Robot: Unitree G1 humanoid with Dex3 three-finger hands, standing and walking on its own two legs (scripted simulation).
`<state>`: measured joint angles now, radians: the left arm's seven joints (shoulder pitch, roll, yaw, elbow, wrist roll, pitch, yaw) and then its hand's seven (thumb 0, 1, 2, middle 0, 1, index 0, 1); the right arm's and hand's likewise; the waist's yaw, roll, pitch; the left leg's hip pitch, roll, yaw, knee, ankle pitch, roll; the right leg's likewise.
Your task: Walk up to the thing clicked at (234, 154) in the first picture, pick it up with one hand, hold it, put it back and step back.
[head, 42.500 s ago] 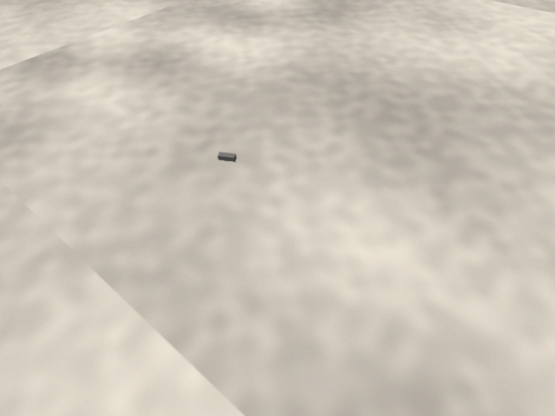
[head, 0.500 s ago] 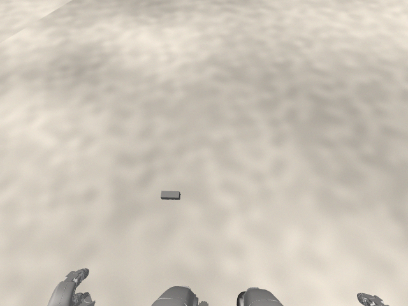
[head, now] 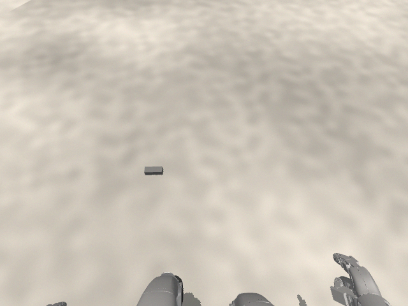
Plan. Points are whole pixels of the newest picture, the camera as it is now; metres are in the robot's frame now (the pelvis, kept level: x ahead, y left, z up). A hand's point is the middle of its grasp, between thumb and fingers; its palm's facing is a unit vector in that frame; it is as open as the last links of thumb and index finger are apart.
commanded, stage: step back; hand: left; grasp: from above
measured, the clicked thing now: (153, 170) +0.78 +0.31 -0.74
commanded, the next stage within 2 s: stand in 1.70 s
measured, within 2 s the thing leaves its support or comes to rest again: neither
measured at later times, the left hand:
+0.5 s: hand out of the picture -0.06 +0.23 -0.14, palm faces +0.12 -0.92 -0.37, open 7.4 cm
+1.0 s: hand out of the picture -0.29 +0.19 -0.13, palm faces +0.10 -0.90 -0.42, open 7.4 cm
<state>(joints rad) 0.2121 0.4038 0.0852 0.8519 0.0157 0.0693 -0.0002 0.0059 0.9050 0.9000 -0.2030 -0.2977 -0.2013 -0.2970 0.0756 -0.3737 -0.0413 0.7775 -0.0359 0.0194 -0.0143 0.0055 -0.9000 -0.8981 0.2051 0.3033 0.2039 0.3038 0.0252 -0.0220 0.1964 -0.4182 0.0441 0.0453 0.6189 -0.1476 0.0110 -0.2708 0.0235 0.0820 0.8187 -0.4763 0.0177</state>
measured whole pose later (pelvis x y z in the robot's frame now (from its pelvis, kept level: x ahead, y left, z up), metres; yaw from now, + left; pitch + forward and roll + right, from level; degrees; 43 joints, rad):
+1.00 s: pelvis -0.27 -0.08 +0.01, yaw +5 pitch -2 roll +0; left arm 0.32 0.35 0.06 0.98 0.04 -0.02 0.00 0.01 0.90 0.90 -0.21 -0.30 -0.21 -0.30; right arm 0.20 -0.41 -0.06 0.94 -0.03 0.03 0.02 0.01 -0.91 -0.90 0.20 0.30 0.20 0.30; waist 0.04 0.06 0.05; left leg -0.37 -0.01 -0.07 0.77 -0.41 -0.01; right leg -0.20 -0.01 0.03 0.60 -0.37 0.00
